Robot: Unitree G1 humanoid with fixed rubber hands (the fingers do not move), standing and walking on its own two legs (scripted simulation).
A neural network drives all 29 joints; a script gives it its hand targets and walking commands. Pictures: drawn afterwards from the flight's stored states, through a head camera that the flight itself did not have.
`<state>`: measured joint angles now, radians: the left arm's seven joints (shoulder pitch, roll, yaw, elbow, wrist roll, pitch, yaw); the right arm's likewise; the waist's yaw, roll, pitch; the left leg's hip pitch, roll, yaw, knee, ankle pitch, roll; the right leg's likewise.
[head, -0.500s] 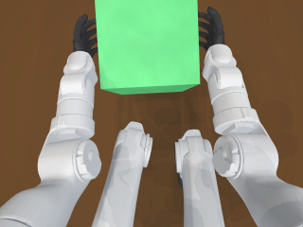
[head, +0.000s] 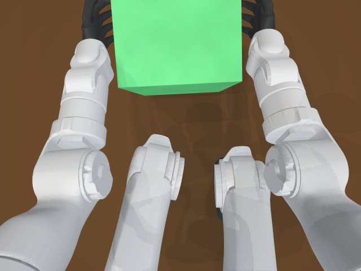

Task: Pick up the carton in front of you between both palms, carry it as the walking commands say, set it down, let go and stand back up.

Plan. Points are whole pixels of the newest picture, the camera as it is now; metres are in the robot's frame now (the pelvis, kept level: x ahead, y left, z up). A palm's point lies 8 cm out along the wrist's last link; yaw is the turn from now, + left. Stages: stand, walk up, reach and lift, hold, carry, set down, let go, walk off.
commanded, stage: set down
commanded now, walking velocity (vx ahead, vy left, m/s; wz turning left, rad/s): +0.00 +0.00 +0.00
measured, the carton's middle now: (178, 43) +0.51 +0.08 -0.24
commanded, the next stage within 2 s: none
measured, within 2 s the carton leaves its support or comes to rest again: rests again in 0.86 s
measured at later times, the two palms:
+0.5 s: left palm (101, 49) +0.47 +0.22 -0.17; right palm (261, 37) +0.53 -0.08 -0.17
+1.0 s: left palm (95, 55) +0.46 +0.24 -0.20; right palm (269, 42) +0.53 -0.11 -0.20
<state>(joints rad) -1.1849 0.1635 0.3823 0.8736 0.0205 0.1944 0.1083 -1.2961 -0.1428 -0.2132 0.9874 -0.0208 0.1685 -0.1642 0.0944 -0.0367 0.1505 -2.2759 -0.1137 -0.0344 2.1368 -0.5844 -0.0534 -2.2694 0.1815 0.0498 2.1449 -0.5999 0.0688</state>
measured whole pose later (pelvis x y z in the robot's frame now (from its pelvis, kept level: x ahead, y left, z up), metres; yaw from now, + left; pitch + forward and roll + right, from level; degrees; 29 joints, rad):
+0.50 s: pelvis -0.01 -0.01 -0.01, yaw +0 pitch +37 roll +1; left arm -1.26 0.20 0.40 0.99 0.08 0.18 0.04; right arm -1.38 -0.18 -0.25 1.13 -0.07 0.14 -0.12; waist 0.10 -0.05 0.25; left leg -2.26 -0.08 -0.02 2.18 -0.57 -0.05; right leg -2.26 0.16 0.02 2.19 -0.58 0.04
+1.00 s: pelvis -0.01 -0.01 -0.02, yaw +1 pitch +35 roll +1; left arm -1.31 0.29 0.35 1.16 -0.02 0.02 0.04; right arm -1.41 -0.29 -0.15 1.18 0.03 0.06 -0.10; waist 0.10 -0.02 0.35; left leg -2.25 -0.05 0.00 2.19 -0.56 -0.03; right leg -2.24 0.11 0.01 2.21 -0.58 0.03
